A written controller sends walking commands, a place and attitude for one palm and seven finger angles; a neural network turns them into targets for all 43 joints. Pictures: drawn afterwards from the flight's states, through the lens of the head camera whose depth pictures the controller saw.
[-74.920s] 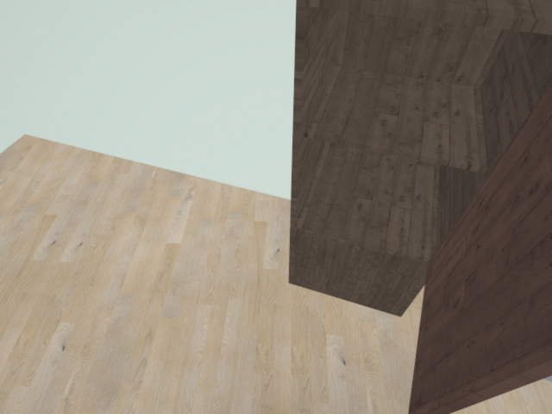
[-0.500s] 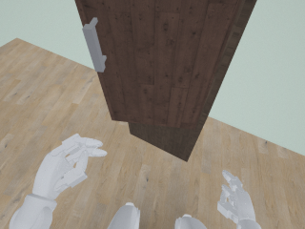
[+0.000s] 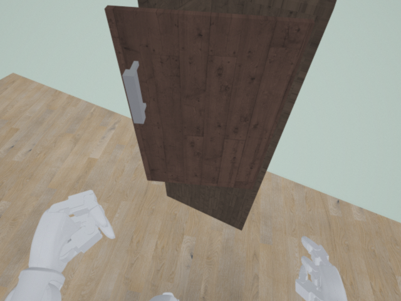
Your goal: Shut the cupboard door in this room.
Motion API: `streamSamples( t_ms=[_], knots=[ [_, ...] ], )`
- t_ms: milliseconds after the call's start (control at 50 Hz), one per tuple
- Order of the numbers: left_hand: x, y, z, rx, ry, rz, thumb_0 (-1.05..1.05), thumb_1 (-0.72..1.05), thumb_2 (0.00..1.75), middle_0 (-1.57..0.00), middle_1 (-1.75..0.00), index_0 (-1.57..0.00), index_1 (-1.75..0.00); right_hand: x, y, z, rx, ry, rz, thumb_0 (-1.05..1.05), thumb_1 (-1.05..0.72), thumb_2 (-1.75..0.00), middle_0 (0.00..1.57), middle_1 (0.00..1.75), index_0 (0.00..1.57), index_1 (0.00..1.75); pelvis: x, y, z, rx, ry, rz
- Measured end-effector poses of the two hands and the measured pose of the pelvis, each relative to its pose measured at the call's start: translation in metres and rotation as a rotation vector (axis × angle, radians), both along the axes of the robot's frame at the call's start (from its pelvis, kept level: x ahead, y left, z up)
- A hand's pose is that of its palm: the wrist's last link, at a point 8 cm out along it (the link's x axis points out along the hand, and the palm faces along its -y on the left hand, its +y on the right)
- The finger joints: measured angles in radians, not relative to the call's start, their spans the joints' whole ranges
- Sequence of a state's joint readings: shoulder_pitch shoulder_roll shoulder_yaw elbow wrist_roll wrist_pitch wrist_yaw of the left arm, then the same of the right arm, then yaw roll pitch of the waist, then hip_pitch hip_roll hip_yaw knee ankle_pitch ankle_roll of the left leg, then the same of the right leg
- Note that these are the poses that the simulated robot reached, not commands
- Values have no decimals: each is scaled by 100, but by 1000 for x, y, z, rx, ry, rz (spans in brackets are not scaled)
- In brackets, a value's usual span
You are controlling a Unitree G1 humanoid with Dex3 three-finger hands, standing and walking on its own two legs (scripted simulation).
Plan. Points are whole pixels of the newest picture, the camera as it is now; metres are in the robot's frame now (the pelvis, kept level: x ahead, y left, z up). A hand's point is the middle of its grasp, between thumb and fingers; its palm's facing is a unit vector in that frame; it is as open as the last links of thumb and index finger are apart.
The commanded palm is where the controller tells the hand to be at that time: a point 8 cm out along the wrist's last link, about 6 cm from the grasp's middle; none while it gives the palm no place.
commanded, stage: raise the hand and make a fist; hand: left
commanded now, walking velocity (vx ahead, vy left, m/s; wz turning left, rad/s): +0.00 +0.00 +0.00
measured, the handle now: (137, 93) +0.53 +0.19 +0.12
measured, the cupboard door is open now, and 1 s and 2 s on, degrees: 21 21 21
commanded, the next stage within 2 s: bring the fist close to the handle in 0.74 s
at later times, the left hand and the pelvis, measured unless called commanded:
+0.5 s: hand (98, 208) +0.24 +0.18 +0.12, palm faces -0.03 -1.00 -0.04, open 3.1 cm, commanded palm +0.21 +0.24 +0.12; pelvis +0.01 +0.00 +0.02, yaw +1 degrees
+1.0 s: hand (108, 204) +0.25 +0.17 +0.12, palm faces +0.04 -1.00 -0.07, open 3.1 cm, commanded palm +0.24 +0.22 +0.12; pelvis +0.01 -0.03 +0.02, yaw +1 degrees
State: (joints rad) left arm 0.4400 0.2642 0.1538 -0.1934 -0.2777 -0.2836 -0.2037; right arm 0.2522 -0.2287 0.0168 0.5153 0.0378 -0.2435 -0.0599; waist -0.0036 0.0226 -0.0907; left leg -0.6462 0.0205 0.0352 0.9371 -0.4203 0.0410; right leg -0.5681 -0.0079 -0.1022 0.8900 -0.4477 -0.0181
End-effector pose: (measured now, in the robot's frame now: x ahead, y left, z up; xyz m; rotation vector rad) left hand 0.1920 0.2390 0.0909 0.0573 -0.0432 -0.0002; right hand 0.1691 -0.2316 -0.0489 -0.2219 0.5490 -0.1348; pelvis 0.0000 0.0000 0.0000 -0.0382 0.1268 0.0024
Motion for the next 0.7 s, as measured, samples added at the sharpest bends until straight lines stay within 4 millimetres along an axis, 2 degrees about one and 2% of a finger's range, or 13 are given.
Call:
streamSamples(
  t_ms=[80, 160, 240, 400, 440, 580, 700],
  knots=[
    [2, 9, 15, 1, -20, 44, 1, 90, 90, -118, -137, -118, -137, 15, 18, 9, 33, -34, 54, 1, -90, -90, 20, 30, 20, 30, 4, 3, 6, -3, -20, 9],
    [5, 4, 11, -4, 45, 0, 1, 90, 90, -123, -144, -124, -143, 21, 29, 11, 48, -33, 96, 1, -90, -90, 20, 30, 20, 30, 6, 5, 10, -4, -36, 16],
    [10, 2, 10, 0, 82, -22, 1, 90, 90, -127, -147, -128, -146, 19, 31, 10, 47, -8, 105, 1, -90, -90, 20, 30, 20, 30, 6, 4, 14, 0, -47, 14],
    [24, 12, 43, 18, -29, 24, 1, 90, 90, -129, -150, -130, -149, 5, 17, 6, 38, 45, 85, 1, -90, -90, 20, 30, 20, 30, 10, -1, 20, 4, -66, 17],
    [27, 9, 42, 7, -8, 7, 1, 90, 90, -129, -150, -130, -149, 3, 12, 5, 39, 52, 72, 1, -90, -90, 20, 30, 20, 30, 11, -2, 21, 7, -67, 15],
    [24, -8, 18, -19, 126, -26, 1, 90, 90, -130, -150, -130, -150, -4, -7, 8, 24, 54, 27, 2, -90, -90, 20, 30, 20, 30, 11, -9, 24, 20, -69, 2],
    [20, -8, 38, 11, -11, 35, 2, 90, 90, -130, -150, -130, -150, -2, -15, 8, 15, 50, 46, 1, -90, -90, 20, 30, 20, 30, 10, -17, 23, 23, -76, 8]
  ],
)
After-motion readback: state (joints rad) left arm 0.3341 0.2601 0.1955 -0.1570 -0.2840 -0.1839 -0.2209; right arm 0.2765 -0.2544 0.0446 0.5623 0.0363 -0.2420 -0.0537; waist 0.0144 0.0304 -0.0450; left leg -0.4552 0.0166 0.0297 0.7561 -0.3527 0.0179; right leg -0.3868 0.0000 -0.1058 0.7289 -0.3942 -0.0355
